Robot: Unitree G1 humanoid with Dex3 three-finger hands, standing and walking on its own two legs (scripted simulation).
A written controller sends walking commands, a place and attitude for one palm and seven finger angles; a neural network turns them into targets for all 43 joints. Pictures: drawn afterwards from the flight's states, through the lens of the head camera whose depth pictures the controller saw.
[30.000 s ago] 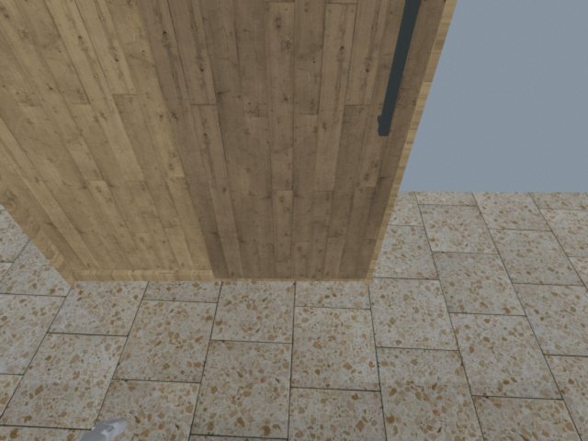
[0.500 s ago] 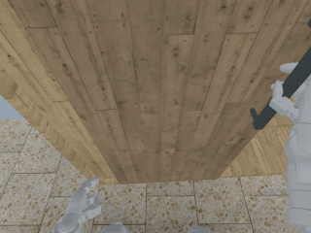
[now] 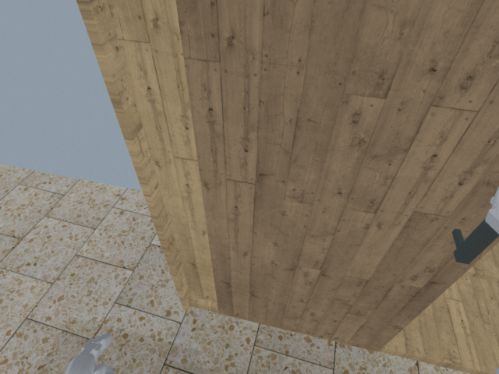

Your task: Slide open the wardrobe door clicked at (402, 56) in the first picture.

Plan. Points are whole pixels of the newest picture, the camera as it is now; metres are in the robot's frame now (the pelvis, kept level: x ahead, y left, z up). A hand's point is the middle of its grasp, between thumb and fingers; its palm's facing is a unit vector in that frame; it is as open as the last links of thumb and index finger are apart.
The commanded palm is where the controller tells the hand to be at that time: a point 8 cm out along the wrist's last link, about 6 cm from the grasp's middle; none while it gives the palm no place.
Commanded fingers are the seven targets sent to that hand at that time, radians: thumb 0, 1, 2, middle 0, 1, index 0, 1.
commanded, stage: stop walking and hold the door there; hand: right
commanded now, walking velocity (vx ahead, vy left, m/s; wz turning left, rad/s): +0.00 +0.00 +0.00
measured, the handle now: out of the picture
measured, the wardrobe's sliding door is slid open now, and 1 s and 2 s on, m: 0.44 0.44 0.44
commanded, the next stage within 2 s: none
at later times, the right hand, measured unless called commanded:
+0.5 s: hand (498, 213) +0.34 -0.33 +0.14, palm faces +0.52 +0.81 -0.26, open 5.7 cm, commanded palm +0.29 -0.36 +0.12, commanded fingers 0.00 -0.90 -0.90 0.45 1.40 0.45 1.40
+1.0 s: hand (495, 216) +0.34 -0.33 +0.14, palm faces +0.38 +0.91 -0.18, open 5.7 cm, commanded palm +0.30 -0.36 +0.12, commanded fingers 0.00 -0.90 -0.90 0.45 1.40 0.45 1.40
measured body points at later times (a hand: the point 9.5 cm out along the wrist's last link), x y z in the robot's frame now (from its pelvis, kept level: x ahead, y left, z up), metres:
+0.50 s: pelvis -0.02 -0.01 +0.00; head -0.03 +0.00 +0.45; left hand +0.10 +0.26 -0.10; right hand +0.30 -0.37 +0.16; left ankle +0.03 +0.14 -0.73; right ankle +0.05 -0.09 -0.73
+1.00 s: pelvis -0.04 -0.09 -0.01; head +0.01 -0.08 +0.44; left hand +0.15 +0.11 -0.12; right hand +0.31 -0.38 +0.15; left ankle -0.02 +0.00 -0.73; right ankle +0.01 -0.18 -0.73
